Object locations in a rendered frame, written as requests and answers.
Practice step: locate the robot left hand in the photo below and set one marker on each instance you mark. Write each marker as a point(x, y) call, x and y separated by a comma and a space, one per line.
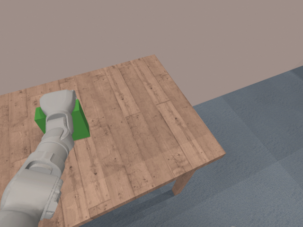
point(63, 100)

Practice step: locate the robot left upper arm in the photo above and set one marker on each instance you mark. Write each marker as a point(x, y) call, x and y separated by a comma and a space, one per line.
point(33, 197)

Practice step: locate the sponge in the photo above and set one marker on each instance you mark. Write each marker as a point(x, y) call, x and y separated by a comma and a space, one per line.
point(80, 124)

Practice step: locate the table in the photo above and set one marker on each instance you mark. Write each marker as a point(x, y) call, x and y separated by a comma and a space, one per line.
point(144, 134)

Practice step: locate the robot left forearm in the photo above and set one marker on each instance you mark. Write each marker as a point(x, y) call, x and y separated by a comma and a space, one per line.
point(51, 153)

